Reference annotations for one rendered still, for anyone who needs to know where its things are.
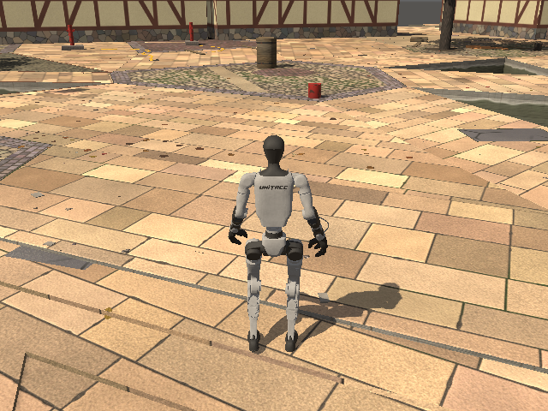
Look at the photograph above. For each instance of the robot left forearm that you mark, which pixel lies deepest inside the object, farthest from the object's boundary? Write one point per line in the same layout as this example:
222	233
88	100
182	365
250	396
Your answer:
235	223

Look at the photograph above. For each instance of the robot right hand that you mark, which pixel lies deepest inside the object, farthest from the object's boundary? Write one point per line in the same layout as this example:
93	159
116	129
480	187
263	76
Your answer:
321	244

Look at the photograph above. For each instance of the robot right foot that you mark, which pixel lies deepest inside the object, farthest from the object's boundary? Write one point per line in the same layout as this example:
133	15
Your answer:
290	345

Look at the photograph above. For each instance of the robot right upper arm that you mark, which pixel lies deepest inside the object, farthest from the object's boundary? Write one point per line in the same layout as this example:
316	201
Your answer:
301	182

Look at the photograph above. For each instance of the robot left upper arm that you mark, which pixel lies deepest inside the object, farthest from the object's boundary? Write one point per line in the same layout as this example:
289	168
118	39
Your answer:
247	180

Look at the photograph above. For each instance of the right robot thigh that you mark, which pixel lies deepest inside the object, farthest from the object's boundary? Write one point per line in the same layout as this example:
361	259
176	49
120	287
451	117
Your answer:
294	253

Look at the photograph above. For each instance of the robot right forearm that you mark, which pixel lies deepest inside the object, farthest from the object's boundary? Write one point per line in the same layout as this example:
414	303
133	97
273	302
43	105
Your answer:
316	226

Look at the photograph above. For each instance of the robot left hand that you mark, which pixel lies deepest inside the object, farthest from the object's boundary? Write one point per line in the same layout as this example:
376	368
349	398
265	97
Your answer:
232	238

